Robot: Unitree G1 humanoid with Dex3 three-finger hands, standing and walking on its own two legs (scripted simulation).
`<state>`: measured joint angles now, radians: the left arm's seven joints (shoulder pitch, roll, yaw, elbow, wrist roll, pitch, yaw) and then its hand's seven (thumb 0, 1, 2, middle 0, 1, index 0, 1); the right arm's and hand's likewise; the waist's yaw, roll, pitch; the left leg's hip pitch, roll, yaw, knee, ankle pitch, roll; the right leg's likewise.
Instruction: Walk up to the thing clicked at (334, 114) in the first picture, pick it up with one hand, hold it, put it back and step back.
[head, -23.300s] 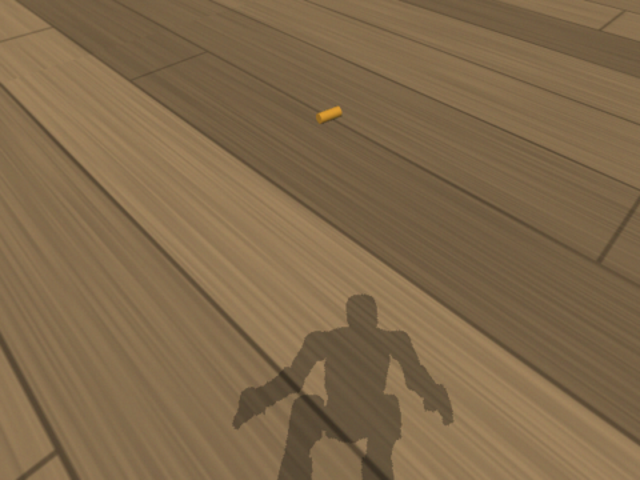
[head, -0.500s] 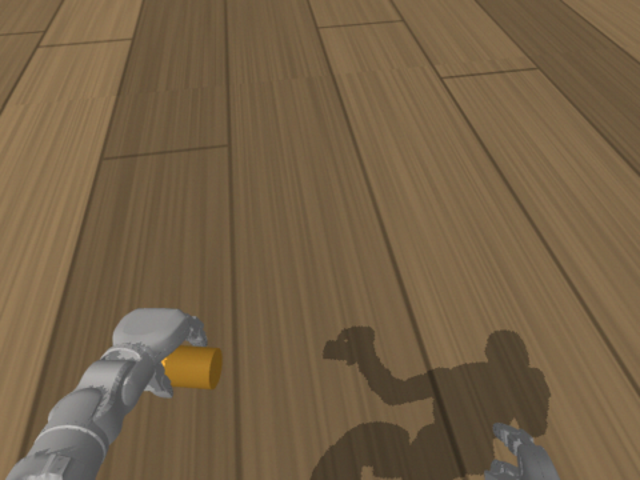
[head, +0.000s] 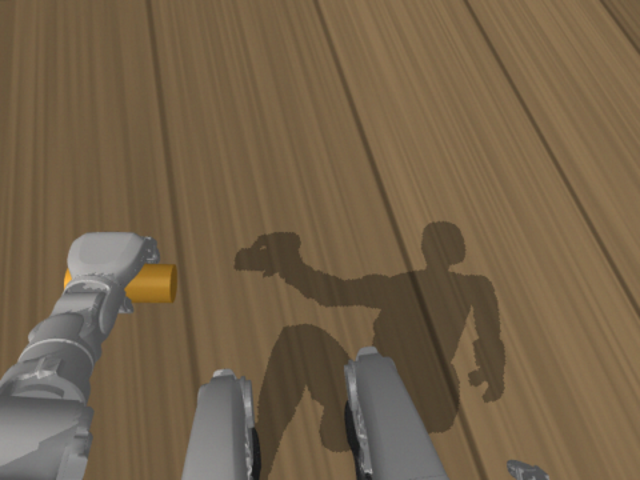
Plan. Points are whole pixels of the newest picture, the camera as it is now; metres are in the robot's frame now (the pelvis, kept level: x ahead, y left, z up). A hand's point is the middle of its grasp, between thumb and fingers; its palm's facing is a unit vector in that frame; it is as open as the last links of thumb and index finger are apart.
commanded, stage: crouch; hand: left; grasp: from above
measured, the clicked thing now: (124, 282) +0.41 +0.24 -0.15
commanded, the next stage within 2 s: lower in 1.10 s
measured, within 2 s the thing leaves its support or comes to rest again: neither
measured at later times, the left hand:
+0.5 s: hand (150, 299) +0.43 +0.25 -0.31, palm faces -0.46 +0.04 -0.89, open 8.5 cm
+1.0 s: hand (159, 305) +0.44 +0.25 -0.38, palm faces -0.48 +0.02 -0.88, open 8.5 cm
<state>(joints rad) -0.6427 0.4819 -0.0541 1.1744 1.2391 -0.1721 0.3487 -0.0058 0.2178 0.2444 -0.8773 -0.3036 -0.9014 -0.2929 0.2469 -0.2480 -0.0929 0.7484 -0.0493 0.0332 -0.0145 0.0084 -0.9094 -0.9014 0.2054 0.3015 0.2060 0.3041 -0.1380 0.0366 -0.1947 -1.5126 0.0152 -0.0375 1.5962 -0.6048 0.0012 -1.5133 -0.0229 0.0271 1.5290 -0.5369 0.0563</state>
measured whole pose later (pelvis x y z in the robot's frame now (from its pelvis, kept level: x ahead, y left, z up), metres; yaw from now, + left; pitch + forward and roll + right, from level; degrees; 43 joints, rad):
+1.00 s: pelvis -0.02 -0.01 -0.21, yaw -2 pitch +35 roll -7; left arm -0.91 0.72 0.10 1.40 1.36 -0.32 0.38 0.00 0.23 0.24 -0.86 -0.31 -0.89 -0.30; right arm 0.17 -0.27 -0.01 0.76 -0.14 -0.03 0.14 0.00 -0.91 -0.90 0.21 0.30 0.21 0.30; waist -0.23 0.01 -0.08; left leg -2.22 -0.03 -0.12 2.30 -0.70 -0.03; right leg -2.19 -0.02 0.00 2.20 -0.63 0.06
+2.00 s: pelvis -0.01 +0.00 -0.27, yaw -6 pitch +33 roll -10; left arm -0.95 0.85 0.17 1.56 1.43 -0.35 0.53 0.00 0.21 0.25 -0.91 -0.24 -0.94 -0.22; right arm 0.10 -0.28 0.08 0.75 -0.22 -0.07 0.19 0.00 -0.91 -0.90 0.21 0.30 0.21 0.30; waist -0.30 -0.05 0.03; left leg -2.35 -0.04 -0.18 2.52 -0.75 -0.02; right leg -2.30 0.01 -0.03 2.37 -0.65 0.08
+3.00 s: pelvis -0.02 +0.01 -0.29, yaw -10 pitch +27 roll -14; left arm -0.99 0.99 0.13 1.75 1.46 -0.35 0.63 -0.01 0.22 0.22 -0.93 -0.22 -0.95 -0.21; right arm 0.10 -0.33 0.21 0.72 -0.30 -0.18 0.27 0.00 -0.91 -0.90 0.21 0.30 0.21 0.30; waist -0.37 -0.10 0.11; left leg -2.35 -0.03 -0.23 2.61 -0.75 0.00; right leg -2.27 0.04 -0.08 2.40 -0.63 0.08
